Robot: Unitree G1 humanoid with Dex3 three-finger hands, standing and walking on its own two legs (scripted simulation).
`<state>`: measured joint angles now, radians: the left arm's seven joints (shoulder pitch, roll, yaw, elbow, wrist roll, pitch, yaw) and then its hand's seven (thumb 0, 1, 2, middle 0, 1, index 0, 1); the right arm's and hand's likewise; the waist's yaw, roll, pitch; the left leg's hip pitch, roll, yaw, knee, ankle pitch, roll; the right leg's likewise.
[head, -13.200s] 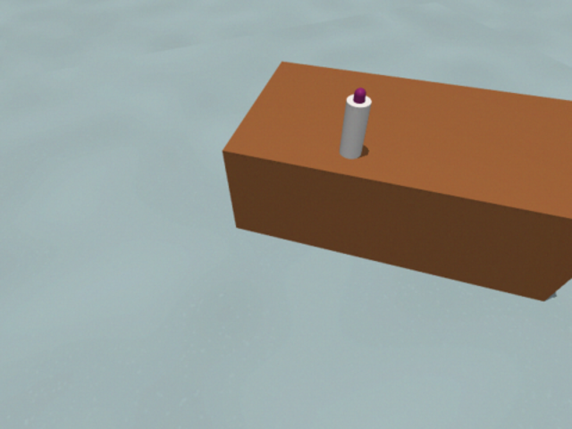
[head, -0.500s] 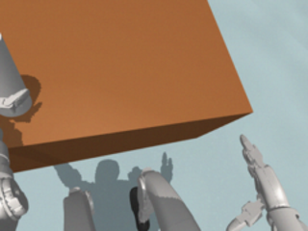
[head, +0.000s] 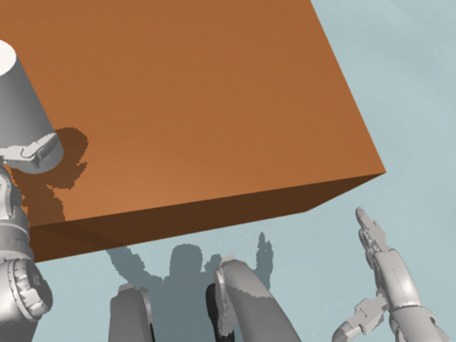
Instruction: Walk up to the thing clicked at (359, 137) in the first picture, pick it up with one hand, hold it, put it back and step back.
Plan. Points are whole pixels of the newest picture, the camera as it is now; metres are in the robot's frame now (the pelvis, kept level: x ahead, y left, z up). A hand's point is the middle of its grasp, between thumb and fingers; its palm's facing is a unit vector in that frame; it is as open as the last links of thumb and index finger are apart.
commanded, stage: settle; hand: left
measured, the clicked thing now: (7, 107) +0.52 +0.23 +0.01
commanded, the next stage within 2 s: lift in 0.16 s
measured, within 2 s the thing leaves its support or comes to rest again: neither
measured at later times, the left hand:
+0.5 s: hand (11, 135) +0.48 +0.23 +0.00, palm faces +0.26 -0.96 -0.04, open 11.0 cm
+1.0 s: hand out of the picture +0.42 +0.22 +0.07, palm faces +0.24 -0.97 -0.05, open 11.0 cm
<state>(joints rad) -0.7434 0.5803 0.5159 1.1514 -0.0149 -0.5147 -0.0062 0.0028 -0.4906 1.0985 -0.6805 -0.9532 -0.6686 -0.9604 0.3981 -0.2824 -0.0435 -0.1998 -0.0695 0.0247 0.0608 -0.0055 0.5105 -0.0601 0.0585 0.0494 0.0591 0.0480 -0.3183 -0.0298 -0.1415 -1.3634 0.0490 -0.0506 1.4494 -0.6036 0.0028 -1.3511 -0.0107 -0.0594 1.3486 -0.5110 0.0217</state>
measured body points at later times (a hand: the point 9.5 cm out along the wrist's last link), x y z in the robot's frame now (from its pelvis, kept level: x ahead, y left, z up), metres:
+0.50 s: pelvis +0.00 +0.00 +0.02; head +0.16 +0.06 +0.44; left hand +0.46 +0.28 +0.00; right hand +0.17 -0.27 +0.07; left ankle +0.03 +0.11 -0.59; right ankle +0.06 -0.14 -0.59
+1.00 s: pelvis +0.03 +0.01 +0.06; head +0.13 +0.04 +0.50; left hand +0.40 +0.27 +0.07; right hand +0.20 -0.25 +0.06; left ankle +0.03 +0.11 -0.59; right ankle +0.06 -0.14 -0.59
